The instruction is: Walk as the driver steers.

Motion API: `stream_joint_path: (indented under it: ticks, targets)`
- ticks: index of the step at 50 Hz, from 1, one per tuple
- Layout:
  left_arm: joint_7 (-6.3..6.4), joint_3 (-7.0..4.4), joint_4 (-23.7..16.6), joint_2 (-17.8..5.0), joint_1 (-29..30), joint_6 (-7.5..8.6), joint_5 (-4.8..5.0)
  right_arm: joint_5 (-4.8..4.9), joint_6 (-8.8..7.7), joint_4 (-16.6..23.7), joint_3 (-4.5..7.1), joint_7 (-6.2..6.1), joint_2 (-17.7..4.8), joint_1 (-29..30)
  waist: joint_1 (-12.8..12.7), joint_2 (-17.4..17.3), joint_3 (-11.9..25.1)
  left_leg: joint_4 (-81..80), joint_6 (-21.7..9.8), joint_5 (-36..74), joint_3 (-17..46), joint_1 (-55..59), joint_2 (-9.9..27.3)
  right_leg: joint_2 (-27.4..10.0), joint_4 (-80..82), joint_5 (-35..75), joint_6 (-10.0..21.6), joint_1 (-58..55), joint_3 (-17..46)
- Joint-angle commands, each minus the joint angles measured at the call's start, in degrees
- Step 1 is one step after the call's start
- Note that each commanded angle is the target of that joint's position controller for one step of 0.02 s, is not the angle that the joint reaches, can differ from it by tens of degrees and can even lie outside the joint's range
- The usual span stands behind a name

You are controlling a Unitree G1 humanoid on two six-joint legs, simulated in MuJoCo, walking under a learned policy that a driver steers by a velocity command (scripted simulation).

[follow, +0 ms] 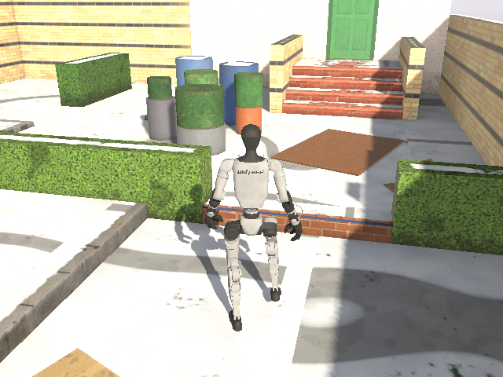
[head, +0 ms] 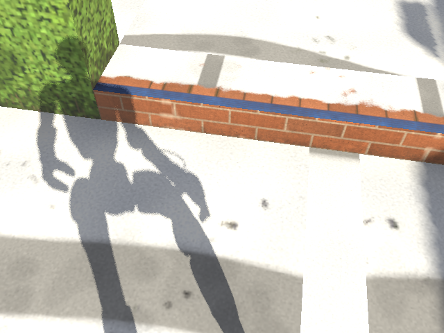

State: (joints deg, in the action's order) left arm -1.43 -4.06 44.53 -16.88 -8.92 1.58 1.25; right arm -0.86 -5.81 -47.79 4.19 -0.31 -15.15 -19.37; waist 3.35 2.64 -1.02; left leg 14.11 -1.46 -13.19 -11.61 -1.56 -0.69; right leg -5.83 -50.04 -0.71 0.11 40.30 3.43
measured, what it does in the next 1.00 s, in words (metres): walks ahead, turning right: right foot, then left foot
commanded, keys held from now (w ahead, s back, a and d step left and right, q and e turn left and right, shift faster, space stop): w+e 0.64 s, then e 0.36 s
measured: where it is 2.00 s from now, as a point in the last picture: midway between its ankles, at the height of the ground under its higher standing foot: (297, 294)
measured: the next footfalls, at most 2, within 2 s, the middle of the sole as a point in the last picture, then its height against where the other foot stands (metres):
right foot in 0.20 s outside the picture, level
left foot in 0.68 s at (227, 299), level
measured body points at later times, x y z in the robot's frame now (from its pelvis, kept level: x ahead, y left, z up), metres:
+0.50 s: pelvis +0.27 -0.08 +0.00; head +0.30 -0.10 +0.45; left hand +0.41 +0.18 -0.10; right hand +0.41 -0.38 -0.08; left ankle +0.48 +0.07 -0.68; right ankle +0.23 -0.14 -0.74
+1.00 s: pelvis +0.49 -0.10 +0.00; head +0.54 -0.13 +0.45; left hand +0.79 +0.03 -0.09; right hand +0.43 -0.40 -0.11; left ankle +0.56 -0.01 -0.74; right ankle +0.49 -0.26 -0.69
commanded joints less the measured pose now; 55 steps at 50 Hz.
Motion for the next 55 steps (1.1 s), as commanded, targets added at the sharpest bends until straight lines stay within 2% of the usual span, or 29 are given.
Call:
stream_joint_path:
  ticks: [1, 4, 6, 8, 9, 10, 11, 12, 13, 14, 15, 16, 20, 25, 30, 32, 33, 34, 35, 36, 37, 38, 39, 40, 42, 44, 47, 52, 55]
  targets:
    - [-1.21, 0.55, -5.16, -0.4, 5.41, 0.6, -0.24, 0.55, -0.47, 3.48, 2.19, -0.69, -9.31, 2.9, -0.07, -4.76, -3.82, -6.81, -7.82, 15.69, 3.69, -1.66, 16.49, -0.62, 6.93, 4.05, 0.79, -0.32, -2.09]
    - [-2.07, 0.6, -7.64, -0.92, 9.28, 0.55, -0.09, 1.47, 0.66, 2.09, 2.72, -0.69, -10.46, 0.88, 0.91, -4.87, -5.15, -4.34, -7.03, 18.23, 2.01, 4.22, 18.04, -0.07, 10.93, -0.59, 2.55, 1.11, -4.22]
    - [-2.51, 0.19, -8.86, -1.83, 9.42, 0.46, -0.06, 1.95, 1.47, 1.77, 3.06, -0.75, -11.62, 1.22, -0.21, -5.87, -4.19, 0.09, -5.99, 29.55, 0.44, 6.8, 18.47, 1.88, 12.46, -5.98, 4.41, -1.65, -6.85]
    - [-2.39, -1.22, -8.39, -4.26, 3.53, 0.14, 0.08, 2.42, 2.34, 2.05, 3.48, -1.03, -13.36, 2.28, -4.26, -8.1, 0.8, 10.93, -4.66, 49.71, -1.21, 7.32, 17.77, 6.46, 12.49, -11.63, 6.92, -11.72, -10.54]
    - [-1.97, -2.82, -6.36, -6.84, -4.91, 0.08, 0.29, 2.74, 2.79, 2.31, 3.36, -1.13, -13.44, 3.38, -9.23, -7.38, 5.21, 22.23, -3.11, 52.71, -2.84, 4.11, 15.75, 9.42, 16.2, -9.14, 8.88, -23.51, -11.51]
    - [-0.86, -5.04, -3.77, -11.51, -14.77, -0.4, 0.24, 2.0, 2.49, 3.04, 2.67, -1.39, -11.99, 2.87, -13.46, -3.7, 10.51, 38.51, -0.34, 40.15, -2.92, -8.43, 13.44, 7.34, 17.88, -6.73, 11.58, -41.43, -4.71]
    - [-0.15, -6.1, -3.8, -18.71, -13.97, -0.21, 0.71, -0.58, 1.06, 6.34, -0.14, -0.61, -2.83, -2.43, -6.45, 13.12, 14.06, 59.96, 3.78, -15.84, 0.7, -35.85, 2.28, -8.33, 21.86, -12.57, 21.87, -60.77, 27.01]
    - [-0.45, -4.75, -5.93, -15.2, -15.81, 0.8, 0.05, 1.5, -1.54, 7.22, -0.23, 0.11, -5.88, 2.05, -9.79, 6.96, 23.55, 67.48, 3.13, -21.77, 15.7, -42.5, -0.78, -13.71, 32.19, -21.02, 25.65, -65.0, 45.47]
    - [-0.74, -3.69, -5.27, -11.41, -14.16, 1.62, -0.42, 3.77, -2.67, 9.04, 0.64, 0.52, -9.12, 8.6, -11.01, 3.06, 15.55, 66.9, 1.71, -16.19, 16.88, -47.55, 2.03, -12.41, 33.99, -16.91, 22.03, -60.66, 37.64]
    - [-0.72, -3.14, -5.5, -9.58, -10.9, 2.06, -0.04, 3.24, -3.23, 9.3, 0.3, 0.23, -8.48, 9.5, -8.59, -0.01, 10.27, 62.09, 0.74, -11.0, 16.64, -46.26, 4.53, -9.93, 33.48, -11.95, 19.93, -52.42, 30.18]
    - [-0.6, -2.44, -6.3, -7.28, -6.51, 2.1, 0.05, 1.55, -3.18, 8.45, 0.58, -0.28, -8.7, 9.29, -5.91, -2.18, 6.7, 57.15, 0.98, -7.98, 16.54, -42.28, 6.52, -7.46, 33.54, -5.95, 18.13, -43.96, 24.05]
    - [-0.34, -1.86, -7.44, -5.8, -3.95, 2.18, -0.66, 0.75, -2.59, 8.15, 1.07, -0.36, -9.36, 7.99, -3.73, -1.14, 5.62, 54.14, 1.28, -5.8, 17.0, -37.75, 7.76, -5.81, 34.62, -0.96, 17.53, -38.11, 20.49]
    - [0.84, -2.28, -7.49, -7.56, -4.82, 2.56, -0.52, -0.15, -0.37, 9.2, 0.65, -0.28, -6.68, 8.99, -2.37, -1.52, 3.15, 44.16, 4.23, -0.57, 15.06, -34.35, 7.06, -3.03, 37.33, 8.31, 17.52, -29.16, 14.25]
    - [2.11, -2.54, -6.09, -8.49, -9.02, 1.75, 0.09, 0.33, -0.62, 11.98, -0.65, 0.56, -4.15, 19.77, -6.51, 1.54, 1.01, 22.61, 5.24, 17.02, 13.96, -30.2, 2.68, 1.37, 35.98, 1.8, 13.08, -25.89, 10.3]
    - [2.5, -2.54, -4.73, -8.25, -12.51, 0.96, 0.47, 1.29, -1.73, 13.68, 0.16, 1.85, -6.83, 23.56, -7.46, 2.96, 0.79, 14.23, 3.44, 15.05, 16.08, -27.43, 0.76, -1.7, 30.37, -3.67, 11.67, -32.17, 17.94]
    - [2.67, -2.71, -4.97, -8.42, -11.46, 0.6, 0.26, 1.43, -2.24, 13.18, 0.85, 1.89, -8.04, 20.43, -5.43, 4.88, 1.29, 12.97, 1.73, 10.1, 15.84, -23.44, 0.53, -2.38, 26.92, -1.54, 10.64, -33.81, 20.6]
    - [2.68, -2.44, -5.55, -7.54, -10.01, 0.39, 0.17, 0.91, -2.51, 12.09, 1.57, 1.5, -9.02, 15.9, -2.69, 5.01, 2.8, 9.88, 0.23, 11.24, 14.67, -17.15, 0.08, 0.16, 21.94, 3.99, 8.94, -33.39, 19.76]
    - [2.55, -1.58, -6.75, -5.12, -8.95, 0.39, -0.31, -0.44, -2.83, 11.6, 2.35, 1.09, -11.22, 9.78, 0.43, 3.2, 9.04, 11.18, -2.71, 15.72, 18.0, -5.23, 5.25, 3.68, 10.53, 5.19, 6.44, -30.04, 16.78]
    - [2.86, -0.64, -8.48, -1.98, -13.16, 0.52, -0.42, -2.05, -2.59, 11.26, 3.41, 0.6, -15.98, 2.89, 0.41, -7.93, 18.57, 13.37, -9.69, 25.04, 34.11, 15.73, 18.72, 10.65, -9.16, -10.9, 2.01, -14.35, 9.79]
    - [2.82, -0.31, -9.02, -3.42, -18.67, 0.75, -0.01, -0.91, -1.56, 10.14, 3.16, 1.12, -14.55, 1.22, -1.81, -22.78, 24.02, 9.85, -16.04, 24.8, 52.48, 22.53, 27.58, 12.37, -21.87, -37.52, -0.22, -2.5, 7.56]
    - [2.82, -1.67, -7.69, -8.65, -17.27, 0.26, 0.38, 0.1, -0.86, 11.62, 1.74, 0.97, -9.39, 4.14, -1.32, -14.68, 17.58, 9.19, -14.53, 22.64, 47.54, 16.52, 26.13, 8.57, -27.67, -34.91, -1.46, 0.87, 9.04]
    - [2.87, -2.19, -8.57, -10.09, -11.96, -0.5, 0.23, 0.12, -0.02, 12.39, 0.92, 0.63, -6.88, 6.63, -0.79, -9.34, 11.93, 9.38, -12.36, 26.11, 37.37, 9.51, 23.45, 6.74, -28.65, -31.32, -2.39, 1.21, 6.23]
    - [2.97, -2.4, -9.35, -9.73, -9.35, -1.22, -0.21, -0.03, 0.55, 12.09, 0.44, 0.61, -5.89, 9.22, -1.93, -6.51, 7.65, 8.45, -11.28, 30.59, 30.41, 2.19, 20.36, 5.02, -26.21, -28.98, -3.02, -0.01, 4.54]
    - [3.05, -2.71, -9.72, -9.13, -8.72, -2.01, -0.38, -0.07, 0.79, 11.65, 0.17, 0.59, -5.25, 11.07, -3.43, -7.07, 5.27, 7.32, -10.4, 31.65, 25.84, -3.18, 18.02, 3.14, -23.03, -27.47, -3.11, -1.89, 3.79]
    - [2.94, -1.88, -9.88, -5.3, -10.03, -3.31, 0.08, -0.45, 0.9, 10.55, 0.67, 0.56, -6.85, 12.66, -4.83, -10.16, 3.31, 3.35, -10.54, 31.37, 19.7, -10.45, 15.62, 2.74, -18.13, -24.69, -3.57, -6.54, 0.63]
    - [2.92, -1.39, -11.21, -3.92, -8.03, -3.73, -0.23, -0.43, 1.03, 9.56, 1.44, 0.15, -9.03, 13.18, -4.67, -10.34, 4.01, 1.61, -11.95, 34.01, 17.1, -9.74, 16.89, 2.08, -13.12, -21.34, -4.02, -6.25, -0.15]
    - [2.23, -1.16, -11.99, -3.9, -5.55, -3.74, -0.54, 0.37, 2.03, 8.77, 1.8, -0.55, -10.02, 14.34, -4.05, -8.79, 6.83, 1.31, -11.88, 32.58, 12.72, -7.07, 17.49, 1.34, -4.79, -13.2, -3.68, -8.72, -0.9]
    - [0.47, -1.48, -14.54, -4.78, 0.59, -3.99, -0.51, 1.55, 3.68, 7.13, 2.24, -0.45, -12.01, 13.73, -2.1, -9.39, 4.89, 2.82, -9.61, 24.46, 7.95, -5.68, 17.68, 2.39, 7.35, -10.37, -1.5, -13.51, -4.19]
    - [-0.3, -2.16, -15.78, -5.59, 1.13, -4.35, -0.44, 2.8, 4.25, 6.48, 2.66, -0.13, -13.14, 13.28, -2.69, -9.68, 4.32, 7.8, -7.62, 24.31, 7.67, -2.61, 18.88, 3.75, 15.5, -12.25, 0.87, -16.11, -5.94]
Velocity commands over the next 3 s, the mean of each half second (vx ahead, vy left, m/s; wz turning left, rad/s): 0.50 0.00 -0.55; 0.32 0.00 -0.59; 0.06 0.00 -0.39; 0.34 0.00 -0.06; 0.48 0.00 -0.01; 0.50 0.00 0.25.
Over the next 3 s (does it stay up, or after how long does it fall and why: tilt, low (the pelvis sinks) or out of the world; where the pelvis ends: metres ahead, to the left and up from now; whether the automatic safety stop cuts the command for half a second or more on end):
stays up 0.96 -0.64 -0.01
